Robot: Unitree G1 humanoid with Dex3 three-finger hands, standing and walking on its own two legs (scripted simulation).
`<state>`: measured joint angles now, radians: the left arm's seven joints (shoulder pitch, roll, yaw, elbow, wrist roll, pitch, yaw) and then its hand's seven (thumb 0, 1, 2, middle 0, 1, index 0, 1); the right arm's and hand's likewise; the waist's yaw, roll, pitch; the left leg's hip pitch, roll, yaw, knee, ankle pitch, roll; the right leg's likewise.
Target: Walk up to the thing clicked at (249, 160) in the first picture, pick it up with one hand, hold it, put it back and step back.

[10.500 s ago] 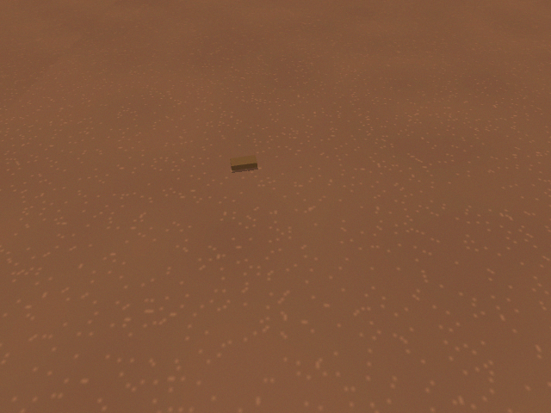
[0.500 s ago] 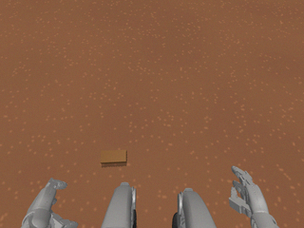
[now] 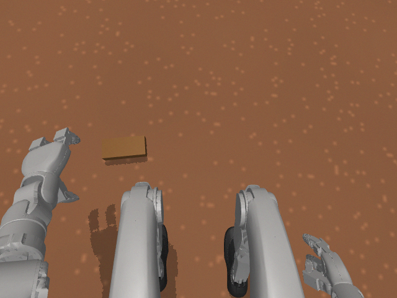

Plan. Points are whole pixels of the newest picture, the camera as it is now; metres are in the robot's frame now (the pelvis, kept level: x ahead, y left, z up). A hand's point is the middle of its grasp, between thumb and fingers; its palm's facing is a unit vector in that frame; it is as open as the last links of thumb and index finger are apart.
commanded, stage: rise first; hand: left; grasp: from above
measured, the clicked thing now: (124, 147) +0.48 +0.27 -0.42
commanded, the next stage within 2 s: none
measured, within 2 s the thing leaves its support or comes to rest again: neither
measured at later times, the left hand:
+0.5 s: hand (84, 156) +0.40 +0.33 -0.23, palm faces -0.45 -0.08 -0.89, open 14.2 cm
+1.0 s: hand (93, 150) +0.43 +0.32 -0.27, palm faces -0.44 -0.08 -0.89, open 14.0 cm
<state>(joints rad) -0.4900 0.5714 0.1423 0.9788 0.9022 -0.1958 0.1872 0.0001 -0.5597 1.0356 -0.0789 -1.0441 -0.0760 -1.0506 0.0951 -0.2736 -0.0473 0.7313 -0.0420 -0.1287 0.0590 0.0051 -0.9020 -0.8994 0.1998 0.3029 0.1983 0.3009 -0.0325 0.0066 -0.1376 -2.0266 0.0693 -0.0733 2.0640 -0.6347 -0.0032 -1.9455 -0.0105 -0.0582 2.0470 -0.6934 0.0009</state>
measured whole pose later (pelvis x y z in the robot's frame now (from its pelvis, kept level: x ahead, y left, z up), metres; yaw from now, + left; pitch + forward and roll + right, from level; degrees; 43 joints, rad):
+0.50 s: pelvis -0.01 +0.01 -0.08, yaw -3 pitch +32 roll -7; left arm -0.76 0.72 0.13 1.29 1.23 -0.28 0.35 0.00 -0.55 1.04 -0.09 -0.98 -0.08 -0.99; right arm 0.11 -0.27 0.00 0.78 -0.12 -0.04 0.10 0.00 -0.90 -0.90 0.20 0.30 0.20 0.30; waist -0.13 -0.03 -0.09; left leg -2.27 0.06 -0.12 2.31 -0.62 0.02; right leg -2.15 0.00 -0.08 2.26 -0.68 0.02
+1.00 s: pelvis +0.00 +0.01 -0.10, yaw -4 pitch +33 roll -7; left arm -0.82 0.76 0.17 1.36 1.24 -0.28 0.41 0.00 -0.52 0.99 -0.08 -1.03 -0.10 -1.01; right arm 0.08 -0.26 0.03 0.78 -0.16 -0.04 0.12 0.00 -0.90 -0.90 0.20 0.30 0.20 0.30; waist -0.15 -0.04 -0.04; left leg -2.33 0.07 -0.14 2.41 -0.67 0.00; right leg -2.22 0.01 -0.09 2.35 -0.72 0.02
